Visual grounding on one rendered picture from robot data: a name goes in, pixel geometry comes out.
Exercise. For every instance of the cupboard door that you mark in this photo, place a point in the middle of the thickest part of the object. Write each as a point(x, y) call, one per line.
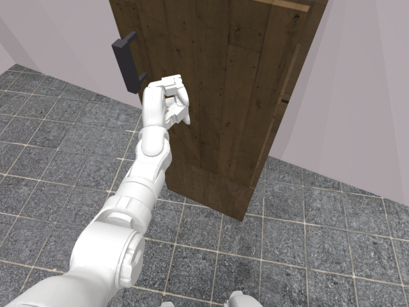
point(233, 57)

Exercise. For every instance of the robot right shin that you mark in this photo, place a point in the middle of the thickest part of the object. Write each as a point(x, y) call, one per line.
point(236, 293)

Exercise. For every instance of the handle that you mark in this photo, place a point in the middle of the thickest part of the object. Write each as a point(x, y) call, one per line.
point(126, 63)

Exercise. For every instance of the robot left forearm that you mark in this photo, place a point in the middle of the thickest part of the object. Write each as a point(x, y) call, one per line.
point(134, 200)

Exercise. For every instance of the left robot hand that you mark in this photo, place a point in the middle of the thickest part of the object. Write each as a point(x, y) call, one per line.
point(155, 105)

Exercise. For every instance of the left robot upper arm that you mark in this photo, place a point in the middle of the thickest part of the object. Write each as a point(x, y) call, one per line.
point(107, 258)

